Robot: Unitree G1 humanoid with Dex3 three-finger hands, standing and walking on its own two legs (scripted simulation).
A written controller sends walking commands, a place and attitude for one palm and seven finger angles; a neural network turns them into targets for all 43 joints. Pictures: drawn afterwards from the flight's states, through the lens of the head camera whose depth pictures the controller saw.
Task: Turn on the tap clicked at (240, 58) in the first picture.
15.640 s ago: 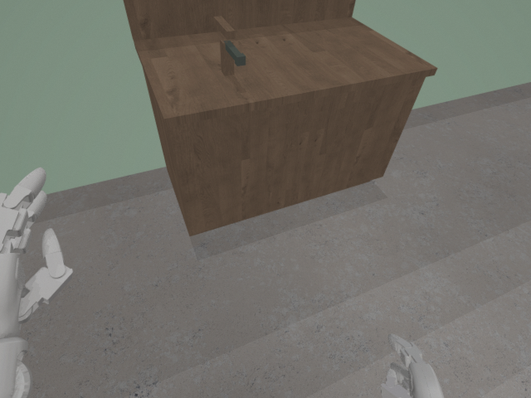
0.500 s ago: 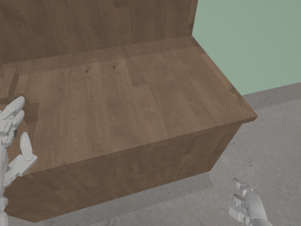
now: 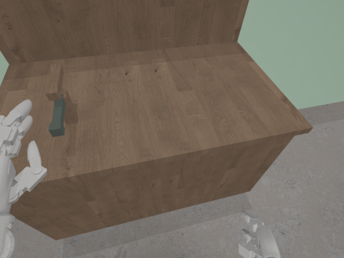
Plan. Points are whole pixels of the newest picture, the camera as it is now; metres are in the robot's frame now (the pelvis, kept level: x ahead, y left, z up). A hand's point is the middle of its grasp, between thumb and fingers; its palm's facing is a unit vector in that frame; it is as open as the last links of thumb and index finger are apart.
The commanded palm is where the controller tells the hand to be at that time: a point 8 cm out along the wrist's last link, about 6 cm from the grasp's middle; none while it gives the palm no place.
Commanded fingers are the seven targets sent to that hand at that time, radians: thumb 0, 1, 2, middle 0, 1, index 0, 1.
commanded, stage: come to a stop and stand still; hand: left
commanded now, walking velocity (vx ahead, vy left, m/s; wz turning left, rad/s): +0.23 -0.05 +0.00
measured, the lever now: (56, 129) +0.39 +0.34 +0.04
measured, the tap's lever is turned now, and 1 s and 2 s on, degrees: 0 0 0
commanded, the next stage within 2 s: look again from close up in 1.14 s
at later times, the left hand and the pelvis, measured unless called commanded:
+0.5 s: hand (53, 159) +0.23 +0.23 +0.17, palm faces +0.36 -0.85 -0.39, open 7.4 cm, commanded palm +0.16 +0.27 +0.18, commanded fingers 0.00 0.90 0.90 -0.20 -0.30 -0.20 -0.30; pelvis +0.00 +0.00 -0.01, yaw -2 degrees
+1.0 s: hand out of the picture +0.21 +0.29 +0.20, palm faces +0.42 -0.86 -0.30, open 7.4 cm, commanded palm +0.16 +0.31 +0.18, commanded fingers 0.00 0.90 0.90 -0.20 -0.30 -0.20 -0.30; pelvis -0.01 +0.04 +0.00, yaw -3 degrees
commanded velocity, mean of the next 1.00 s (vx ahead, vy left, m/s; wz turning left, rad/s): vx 0.03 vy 0.00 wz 0.00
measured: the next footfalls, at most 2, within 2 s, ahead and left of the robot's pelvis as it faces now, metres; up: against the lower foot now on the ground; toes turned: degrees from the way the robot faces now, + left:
left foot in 0.40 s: +0.07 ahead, +0.10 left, +0.00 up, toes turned -5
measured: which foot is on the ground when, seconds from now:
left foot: down 0.00-0.22, up 0.24-0.38, down 0.40-1.00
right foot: down 0.00-1.00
